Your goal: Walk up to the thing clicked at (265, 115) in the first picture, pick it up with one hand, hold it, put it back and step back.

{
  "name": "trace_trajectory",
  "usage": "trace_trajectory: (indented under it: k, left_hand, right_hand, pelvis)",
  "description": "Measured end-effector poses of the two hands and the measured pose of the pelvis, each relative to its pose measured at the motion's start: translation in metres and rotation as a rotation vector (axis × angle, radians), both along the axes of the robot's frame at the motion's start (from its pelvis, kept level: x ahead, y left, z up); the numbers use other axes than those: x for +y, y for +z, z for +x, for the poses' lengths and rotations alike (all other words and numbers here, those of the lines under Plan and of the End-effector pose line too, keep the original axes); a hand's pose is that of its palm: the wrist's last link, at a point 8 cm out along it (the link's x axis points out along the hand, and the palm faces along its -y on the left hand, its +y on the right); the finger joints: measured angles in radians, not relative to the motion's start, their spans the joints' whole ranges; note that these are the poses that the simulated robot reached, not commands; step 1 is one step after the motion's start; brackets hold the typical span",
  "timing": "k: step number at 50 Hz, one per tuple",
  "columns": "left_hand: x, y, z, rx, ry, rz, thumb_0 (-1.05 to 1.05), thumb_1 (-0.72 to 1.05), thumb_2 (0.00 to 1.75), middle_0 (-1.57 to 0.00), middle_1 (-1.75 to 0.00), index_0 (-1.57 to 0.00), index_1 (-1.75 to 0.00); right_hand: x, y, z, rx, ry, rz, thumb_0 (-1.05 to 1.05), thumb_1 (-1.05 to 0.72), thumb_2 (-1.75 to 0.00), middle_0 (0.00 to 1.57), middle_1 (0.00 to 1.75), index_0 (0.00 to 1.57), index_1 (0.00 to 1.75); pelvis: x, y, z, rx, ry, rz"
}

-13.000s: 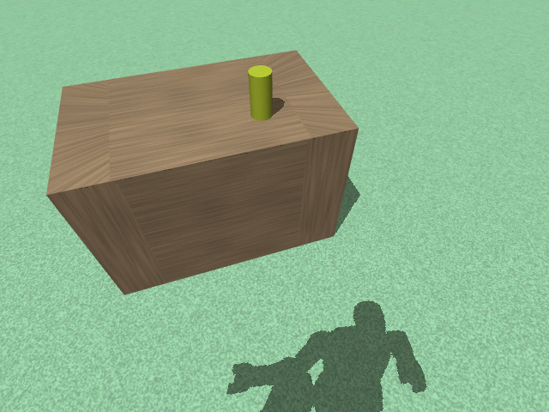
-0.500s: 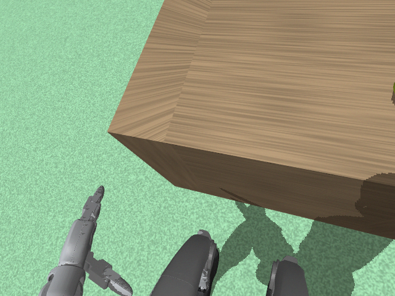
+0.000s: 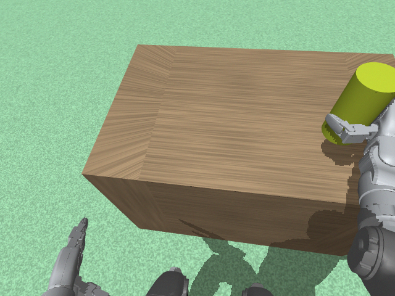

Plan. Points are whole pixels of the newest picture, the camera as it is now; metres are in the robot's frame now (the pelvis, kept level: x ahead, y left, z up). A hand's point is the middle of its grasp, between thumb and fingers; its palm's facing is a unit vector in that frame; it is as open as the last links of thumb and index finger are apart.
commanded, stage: lift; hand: right
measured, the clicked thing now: (356, 108) +0.48 -0.23 +0.10
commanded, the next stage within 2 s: hold in 0.96 s
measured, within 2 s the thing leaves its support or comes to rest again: neither
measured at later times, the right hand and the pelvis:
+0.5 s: hand (354, 129) +0.39 -0.19 +0.14, palm faces +0.24 +0.97 +0.01, open 10.1 cm; pelvis +0.00 +0.01 +0.03, yaw +0 degrees
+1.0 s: hand (361, 141) +0.36 -0.19 +0.16, palm faces +0.24 +0.97 +0.01, open 10.1 cm; pelvis +0.00 +0.00 +0.05, yaw -1 degrees
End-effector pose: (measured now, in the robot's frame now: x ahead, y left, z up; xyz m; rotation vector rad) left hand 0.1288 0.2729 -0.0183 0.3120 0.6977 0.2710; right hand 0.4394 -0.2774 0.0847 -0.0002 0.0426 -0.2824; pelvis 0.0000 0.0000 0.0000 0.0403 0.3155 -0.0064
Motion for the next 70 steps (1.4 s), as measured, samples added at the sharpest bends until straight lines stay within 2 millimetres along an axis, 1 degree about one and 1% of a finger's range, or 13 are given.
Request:
trace_trajectory:
  k: [4, 12, 16, 23, 28, 34, 39, 42, 49, 58, 66, 70]
  left_hand:
    - [0.002, 0.0, 0.004, 0.002, 0.004, -0.01, -0.01, -0.53, 0.05, -0.05, -0.06, -0.06, -0.05]
    - [-0.01, -0.004, 0.007, 0.003, -0.002, -0.079, -0.01, -0.53, 0.04, -0.05, -0.06, -0.06, -0.05]
    - [-0.007, -0.003, 0.006, 0.002, 0.016, -0.085, -0.01, -0.53, 0.04, -0.05, -0.06, -0.06, -0.05]
    - [-0.001, -0.001, 0.007, -0.003, 0.036, -0.077, -0.01, -0.53, 0.04, -0.05, -0.06, -0.06, -0.05]
    - [-0.004, -0.002, 0.006, 0.002, 0.039, -0.097, -0.01, -0.53, 0.04, -0.05, -0.06, -0.06, -0.05]
    - [-0.005, -0.005, 0.004, 0.012, 0.056, -0.112, -0.01, -0.52, 0.04, -0.05, -0.06, -0.06, -0.05]
    - [-0.008, 0.003, 0.011, -0.019, 0.046, -0.104, -0.01, -0.52, 0.04, -0.05, -0.06, -0.06, -0.05]
    - [-0.009, 0.005, 0.014, -0.025, 0.04, -0.105, -0.01, -0.52, 0.03, -0.05, -0.06, -0.06, -0.05]
    - [-0.011, 0.002, 0.012, -0.015, 0.045, -0.118, -0.01, -0.52, 0.04, -0.05, -0.06, -0.06, -0.05]
    - [-0.008, 0.006, 0.014, -0.029, 0.052, -0.111, -0.01, -0.53, 0.04, -0.05, -0.06, -0.06, -0.05]
    - [-0.007, 0.002, 0.016, -0.013, 0.055, -0.124, -0.01, -0.53, 0.04, -0.05, -0.06, -0.06, -0.05]
    - [-0.008, 0.002, 0.018, -0.012, 0.053, -0.126, -0.01, -0.53, 0.05, -0.05, -0.06, -0.06, -0.05]
  right_hand:
    - [0.005, 0.012, -0.014, -0.019, 0.013, -0.006, 0.0, 0.43, -1.14, 0.67, 1.07, 0.7, 1.09]
    - [0.018, 0.026, -0.047, -0.019, 0.027, 0.001, 0.0, 0.43, -1.15, 0.68, 1.07, 0.7, 1.09]
    - [0.021, 0.035, -0.061, -0.028, 0.01, 0.002, 0.0, 0.43, -1.15, 0.68, 1.07, 0.7, 1.09]
    - [0.032, 0.051, -0.076, -0.054, 0.029, -0.003, 0.0, 0.43, -1.15, 0.68, 1.06, 0.71, 1.08]
    - [0.04, 0.053, -0.087, -0.043, 0.039, 0.014, 0.0, 0.43, -1.15, 0.68, 1.06, 0.71, 1.08]
    - [0.042, 0.059, -0.101, -0.045, 0.025, 0.001, 0.0, 0.43, -1.15, 0.68, 1.06, 0.71, 1.08]
    - [0.042, 0.07, -0.107, -0.077, 0.022, 0.001, 0.0, 0.43, -1.15, 0.68, 1.06, 0.71, 1.08]
    - [0.043, 0.072, -0.11, -0.076, 0.029, 0.008, 0.0, 0.43, -1.15, 0.68, 1.06, 0.71, 1.08]
    - [0.044, 0.071, -0.117, -0.042, 0.039, 0.008, 0.0, 0.43, -1.15, 0.68, 1.06, 0.71, 1.08]
    - [0.046, 0.084, -0.121, -0.074, 0.035, 0.006, 0.0, 0.43, -1.15, 0.68, 1.06, 0.71, 1.08]
    - [0.049, 0.083, -0.128, -0.046, 0.042, 0.012, 0.0, 0.43, -1.15, 0.68, 1.07, 0.71, 1.08]
    - [0.05, 0.087, -0.131, -0.054, 0.036, 0.009, 0.0, 0.43, -1.15, 0.68, 1.07, 0.71, 1.08]
  pelvis:
    - [0.001, 0.007, 0.0, -0.031, 0.001, -0.007]
    - [0.003, 0.019, 0.001, -0.094, -0.003, -0.019]
    - [0.004, 0.024, 0.0, -0.127, -0.004, -0.025]
    - [0.006, 0.031, -0.003, -0.17, -0.001, -0.034]
    - [0.008, 0.036, -0.003, -0.194, 0.0, -0.037]
    - [0.007, 0.04, -0.004, -0.22, 0.002, -0.039]
    - [0.007, 0.043, -0.003, -0.239, 0.0, -0.041]
    - [0.007, 0.044, -0.002, -0.247, -0.002, -0.04]
    - [0.004, 0.046, -0.001, -0.26, -0.002, -0.037]
    - [0.004, 0.049, 0.0, -0.277, -0.002, -0.036]
    - [0.004, 0.051, 0.002, -0.286, -0.003, -0.036]
    - [0.004, 0.052, 0.003, -0.292, -0.003, -0.037]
